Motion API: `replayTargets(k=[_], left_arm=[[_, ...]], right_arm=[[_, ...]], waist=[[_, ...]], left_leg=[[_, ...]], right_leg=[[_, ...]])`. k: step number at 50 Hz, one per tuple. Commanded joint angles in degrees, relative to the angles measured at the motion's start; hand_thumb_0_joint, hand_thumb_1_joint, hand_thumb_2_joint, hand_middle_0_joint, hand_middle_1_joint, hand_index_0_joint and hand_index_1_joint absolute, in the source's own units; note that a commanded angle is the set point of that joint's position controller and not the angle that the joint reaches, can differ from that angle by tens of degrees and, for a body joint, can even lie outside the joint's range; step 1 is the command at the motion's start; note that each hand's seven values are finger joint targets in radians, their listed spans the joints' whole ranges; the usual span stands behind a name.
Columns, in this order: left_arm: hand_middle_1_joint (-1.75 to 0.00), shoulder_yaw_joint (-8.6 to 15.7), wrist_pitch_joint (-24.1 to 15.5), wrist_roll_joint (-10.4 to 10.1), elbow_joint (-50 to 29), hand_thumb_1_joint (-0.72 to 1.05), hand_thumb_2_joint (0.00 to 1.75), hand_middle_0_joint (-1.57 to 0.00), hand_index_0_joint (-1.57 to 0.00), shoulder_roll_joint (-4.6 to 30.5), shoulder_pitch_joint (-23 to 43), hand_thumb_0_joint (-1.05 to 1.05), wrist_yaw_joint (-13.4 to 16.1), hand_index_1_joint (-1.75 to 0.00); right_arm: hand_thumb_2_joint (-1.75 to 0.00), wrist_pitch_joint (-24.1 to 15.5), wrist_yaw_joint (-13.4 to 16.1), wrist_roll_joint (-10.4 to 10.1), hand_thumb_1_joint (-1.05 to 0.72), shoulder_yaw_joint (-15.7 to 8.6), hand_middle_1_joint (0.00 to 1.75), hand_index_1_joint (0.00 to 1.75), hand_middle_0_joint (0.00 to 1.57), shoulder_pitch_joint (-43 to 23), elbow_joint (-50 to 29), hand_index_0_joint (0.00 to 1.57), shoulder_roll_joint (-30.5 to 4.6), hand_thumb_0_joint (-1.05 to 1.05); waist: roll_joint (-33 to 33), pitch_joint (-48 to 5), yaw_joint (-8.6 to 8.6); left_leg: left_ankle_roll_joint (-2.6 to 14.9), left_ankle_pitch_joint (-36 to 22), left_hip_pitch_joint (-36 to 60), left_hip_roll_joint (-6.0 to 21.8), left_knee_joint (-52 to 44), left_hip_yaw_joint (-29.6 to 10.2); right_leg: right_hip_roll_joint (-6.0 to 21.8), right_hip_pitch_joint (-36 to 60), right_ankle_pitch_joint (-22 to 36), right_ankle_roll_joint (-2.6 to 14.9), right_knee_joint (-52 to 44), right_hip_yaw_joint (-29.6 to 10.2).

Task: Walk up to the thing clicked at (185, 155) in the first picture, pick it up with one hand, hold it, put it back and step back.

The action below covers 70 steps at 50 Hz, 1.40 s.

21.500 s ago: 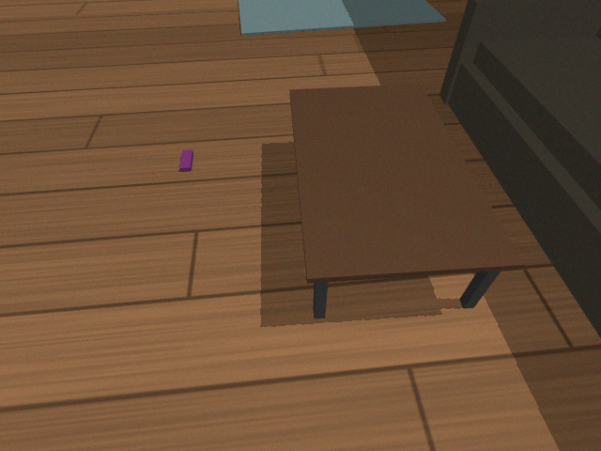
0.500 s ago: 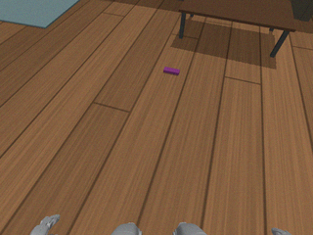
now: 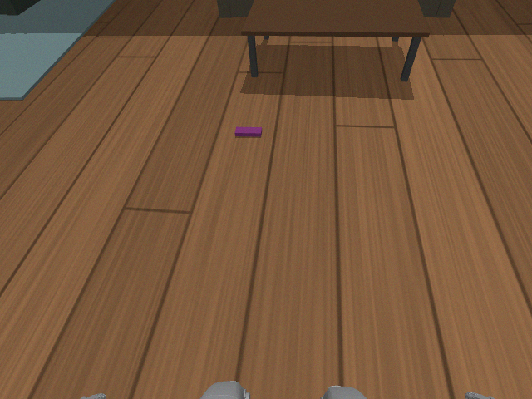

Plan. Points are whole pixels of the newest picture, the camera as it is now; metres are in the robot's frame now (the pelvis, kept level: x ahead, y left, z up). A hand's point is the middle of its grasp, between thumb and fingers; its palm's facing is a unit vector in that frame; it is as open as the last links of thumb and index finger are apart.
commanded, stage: walk up
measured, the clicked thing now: (248, 131) +1.54 +0.21 -0.73
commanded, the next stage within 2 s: stand in 0.66 s
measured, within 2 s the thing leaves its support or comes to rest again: neither
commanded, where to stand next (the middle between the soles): +0.07 +0.02 m, yaw -4 degrees
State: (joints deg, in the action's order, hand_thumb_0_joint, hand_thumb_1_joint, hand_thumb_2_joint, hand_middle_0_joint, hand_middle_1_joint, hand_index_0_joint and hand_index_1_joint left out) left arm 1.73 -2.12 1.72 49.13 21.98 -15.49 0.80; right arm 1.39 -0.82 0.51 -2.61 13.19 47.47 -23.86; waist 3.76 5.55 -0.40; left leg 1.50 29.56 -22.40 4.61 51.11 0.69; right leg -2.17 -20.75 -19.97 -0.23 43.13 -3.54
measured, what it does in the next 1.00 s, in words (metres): stands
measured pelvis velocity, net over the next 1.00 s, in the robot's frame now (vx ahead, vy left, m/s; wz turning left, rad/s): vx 0.01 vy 0.01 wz -0.05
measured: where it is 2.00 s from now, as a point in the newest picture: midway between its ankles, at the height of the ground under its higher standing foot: outside the picture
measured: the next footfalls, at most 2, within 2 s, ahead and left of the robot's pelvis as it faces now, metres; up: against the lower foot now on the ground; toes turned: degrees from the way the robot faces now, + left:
none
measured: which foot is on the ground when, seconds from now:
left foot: down 0.00-1.00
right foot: down 0.00-1.00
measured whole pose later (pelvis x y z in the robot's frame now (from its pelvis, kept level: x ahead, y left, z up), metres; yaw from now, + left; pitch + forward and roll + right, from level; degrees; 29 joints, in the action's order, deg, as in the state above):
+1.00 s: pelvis +0.01 +0.01 +0.03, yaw -3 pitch -3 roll +0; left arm -0.3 -0.9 0.7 64.6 20.0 -4.3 -0.6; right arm -0.3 -1.2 0.9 -0.9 5.1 64.9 -20.1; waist -0.5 3.2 -1.2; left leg -1.5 11.6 -7.9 2.9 22.1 4.3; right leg 0.2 -10.8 -9.6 -2.1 22.8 -6.5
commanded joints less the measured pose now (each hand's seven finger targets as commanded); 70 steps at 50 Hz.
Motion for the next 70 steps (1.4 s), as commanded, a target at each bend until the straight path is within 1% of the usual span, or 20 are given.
replayTargets(k=[1,2,3,4,5,6,7,9,10,12,14,16,21,31,35,41,47,52,61,70], left_arm=[[-0.30,3.83,-1.28,-0.81,-4.73,0.90,0.90,-0.20,-0.20,14.97,5.37,0.00,1.16,-0.30],[-0.30,3.31,-0.88,-0.94,-4.77,0.90,0.90,-0.20,-0.20,13.33,6.49,0.00,1.01,-0.30],[-0.30,2.54,-0.75,-1.41,-4.89,0.90,0.90,-0.20,-0.20,10.72,6.78,0.00,0.94,-0.30],[-0.30,2.01,-0.60,-1.90,-4.08,0.90,0.90,-0.20,-0.20,8.96,4.60,0.00,0.95,-0.30],[-0.30,2.90,-0.50,-1.85,-1.99,0.90,0.90,-0.20,-0.20,11.74,3.08,0.00,1.31,-0.30],[-0.30,3.15,-0.75,-1.51,-0.17,0.90,0.90,-0.20,-0.20,12.70,0.23,0.00,1.26,-0.30],[-0.30,3.14,-1.22,-1.25,0.81,0.90,0.90,-0.20,-0.20,12.57,0.15,0.00,1.04,-0.30],[-0.30,3.65,-1.56,-1.12,1.09,0.90,0.90,-0.20,-0.20,13.93,3.00,0.00,0.64,-0.30],[-0.30,3.62,-1.57,-1.27,1.13,0.90,0.90,-0.20,-0.20,14.59,5.00,0.00,0.61,-0.30],[-0.30,2.85,-1.28,-1.25,1.31,0.90,0.90,-0.20,-0.20,14.03,8.38,0.00,0.55,-0.30],[-0.30,1.96,-1.03,-1.52,2.27,0.90,0.90,-0.20,-0.20,11.73,7.51,0.00,0.41,-0.30],[-0.30,2.11,-0.98,-1.49,4.47,0.90,0.90,-0.20,-0.20,11.79,5.91,0.00,0.52,-0.30],[-0.30,1.69,-1.05,-1.88,5.69,0.90,0.90,-0.20,-0.20,12.12,8.36,0.00,0.66,-0.30],[-0.30,1.05,-0.78,-1.31,8.13,0.90,0.90,-0.20,-0.20,12.66,10.64,0.00,0.74,-0.30],[-0.30,0.42,-0.70,-1.10,9.41,0.90,0.90,-0.20,-0.20,11.18,12.43,0.00,-0.02,-0.30],[-0.30,0.40,-0.13,-1.48,10.92,0.90,0.90,-0.20,-0.20,10.72,13.87,0.00,-0.06,-0.30],[-0.30,0.40,-0.01,-1.28,12.59,0.90,0.90,-0.20,-0.20,10.23,12.93,0.00,-0.41,-0.30],[-0.30,0.48,-0.39,-1.29,12.76,0.90,0.90,-0.20,-0.20,10.32,13.25,0.00,-0.39,-0.30],[-0.30,0.57,0.21,-1.18,13.32,0.90,0.90,-0.20,-0.20,9.84,12.37,0.00,-0.47,-0.30],[-0.30,0.62,0.05,-1.09,13.04,0.90,0.90,-0.20,-0.20,10.34,11.92,0.00,-0.38,-0.30]], right_arm=[[-0.90,-2.29,0.80,0.05,-0.90,-2.85,0.30,0.30,0.20,3.92,-0.62,0.20,-9.70,0.00],[-0.90,-2.80,0.94,0.34,-0.90,-3.08,0.30,0.30,0.20,5.72,0.61,0.20,-10.07,0.00],[-0.90,-3.24,1.12,0.88,-0.90,-3.52,0.30,0.30,0.20,5.70,1.16,0.20,-12.14,0.00],[-0.90,-3.71,1.17,0.83,-0.90,-3.66,0.30,0.30,0.20,1.51,0.16,0.20,-14.57,0.00],[-0.90,-3.57,0.74,0.35,-0.90,-3.67,0.30,0.30,0.20,-2.76,-0.29,0.20,-15.97,0.00],[-0.90,-3.40,0.44,0.46,-0.90,-3.40,0.30,0.30,0.20,-6.69,-0.65,0.20,-15.20,0.00],[-0.90,-3.19,0.38,0.71,-0.90,-2.56,0.30,0.30,0.20,-7.77,-0.17,0.20,-13.07,0.00],[-0.90,-2.85,0.26,0.36,-0.90,-1.68,0.30,0.30,0.20,-6.64,0.48,0.20,-10.46,0.00],[-0.90,-2.72,0.28,0.29,-0.90,-1.51,0.30,0.30,0.20,-4.98,1.74,0.20,-9.89,0.00],[-0.90,-2.72,0.08,0.23,-0.90,-1.56,0.30,0.30,0.20,-3.00,4.22,0.20,-10.10,0.00],[-0.90,-3.19,0.07,0.28,-0.90,-1.77,0.30,0.30,0.20,-4.69,4.83,0.20,-11.20,0.00],[-0.90,-3.31,0.24,0.16,-0.90,-1.59,0.30,0.30,0.20,-6.75,5.27,0.20,-11.36,0.00],[-0.90,-3.17,0.57,-0.32,-0.90,-1.34,0.30,0.30,0.20,-7.21,6.87,0.20,-10.69,0.00],[-0.90,-1.64,0.21,-0.72,-0.90,-1.71,0.30,0.30,0.20,-10.99,8.98,0.20,-10.42,0.00],[-0.90,-2.26,0.38,-0.33,-0.90,-0.86,0.30,0.30,0.20,-9.90,10.65,0.20,-9.43,0.00],[-0.90,-2.69,0.56,0.12,-0.90,-0.58,0.30,0.30,0.20,-11.31,12.64,0.20,-9.58,0.00],[-0.90,-2.99,0.39,0.19,-0.90,-0.43,0.30,0.30,0.20,-12.09,13.83,0.20,-9.00,0.00],[-0.90,-3.37,0.44,0.02,-0.90,-0.61,0.30,0.30,0.20,-11.42,14.35,0.20,-8.93,0.00],[-0.90,-3.14,0.59,0.26,-0.90,-0.46,0.30,0.30,0.20,-11.15,14.47,0.20,-8.87,0.00],[-0.90,-2.92,0.59,0.21,-0.90,-0.50,0.30,0.30,0.20,-10.60,14.30,0.20,-8.82,0.00]], waist=[[-14.26,-5.70,-2.41],[-12.16,-6.69,-3.73],[-5.88,-7.17,-3.59],[0.09,-7.58,-1.57],[2.25,-6.23,0.13],[1.44,-5.09,2.47],[-0.03,-4.32,3.05],[-4.58,-2.37,1.25],[-5.34,-2.18,-0.01],[-1.91,-1.47,-1.58],[0.75,-2.98,-0.37],[-0.05,-4.94,1.14],[-2.35,-7.26,-0.17],[-4.38,-5.61,-0.91],[-6.53,-9.68,-1.58],[-5.41,-7.94,-0.80],[-2.98,-5.49,-0.01],[-3.21,-8.80,-0.50],[-2.54,-5.43,-0.09],[-3.69,-6.53,-0.53]], left_leg=[[0.10,-7.75,7.60,-1.44,-11.61,1.35],[0.50,-11.56,11.66,-1.29,-17.62,0.33],[1.92,-11.95,12.19,3.62,-22.60,-7.04],[5.54,-8.51,9.93,10.99,-27.95,-18.65],[10.05,-3.48,2.36,16.17,-28.92,-21.77],[10.01,-2.13,-2.02,15.52,-27.33,-19.31],[6.76,-3.06,-3.85,11.05,-24.32,-12.93],[1.30,-4.29,-3.57,1.92,-17.86,-4.09],[0.33,-3.41,-0.93,0.35,-15.76,-2.32],[1.07,-0.34,4.04,1.17,-20.49,-3.76],[2.47,-0.82,6.10,4.18,-25.23,-6.95],[3.60,-4.76,3.41,7.26,-26.52,-8.25],[1.85,-15.23,7.89,4.52,-23.65,-2.70],[1.69,-7.95,12.15,3.66,-23.52,-0.45],[0.24,-19.27,14.80,3.01,-27.02,-1.71],[-0.23,-19.45,15.85,3.78,-31.81,-2.57],[-0.57,-12.34,13.70,3.88,-35.92,-3.39],[-0.98,-21.03,17.57,3.65,-34.38,-2.65],[-0.90,-13.75,14.24,3.96,-37.18,-3.71],[-0.78,-17.51,16.39,3.50,-35.53,-3.12]], right_leg=[[9.65,-3.40,11.12,9.33,-11.55,-13.58],[8.44,-5.56,10.15,7.36,-8.44,-11.19],[5.77,-6.91,9.81,4.87,-3.40,-7.84],[0.51,-6.73,4.72,2.37,1.52,-4.43],[-0.16,-0.57,-7.16,1.80,4.27,0.27],[1.67,4.84,-6.72,1.90,2.03,-0.54],[1.73,7.43,-5.36,2.72,-5.60,-2.56],[5.58,4.64,2.09,5.54,-12.72,-12.90],[8.40,1.39,-0.66,6.75,-14.98,-17.72],[7.64,-4.11,-5.51,6.24,-15.41,-15.79],[3.42,-2.63,1.30,4.01,-11.65,-8.81],[2.19,4.40,7.94,3.15,-8.79,-4.42],[4.53,5.69,20.30,3.67,-9.50,-6.91],[5.62,1.17,14.62,3.86,-15.48,-10.94],[7.84,7.89,21.54,2.00,-18.37,-9.22],[7.36,9.04,19.09,1.32,-21.35,-7.19],[7.02,9.81,13.22,1.15,-24.08,-6.48],[7.81,11.53,20.24,0.98,-23.91,-5.95],[7.38,10.93,14.56,0.86,-25.39,-5.18],[8.12,10.47,16.86,0.83,-25.88,-5.19]])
